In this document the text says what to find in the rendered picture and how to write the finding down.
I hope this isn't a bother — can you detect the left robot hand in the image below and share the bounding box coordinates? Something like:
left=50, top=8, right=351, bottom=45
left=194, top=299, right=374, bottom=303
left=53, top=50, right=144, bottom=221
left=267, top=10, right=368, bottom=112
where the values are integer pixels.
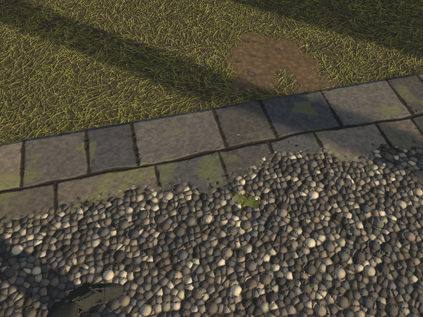
left=47, top=283, right=124, bottom=317

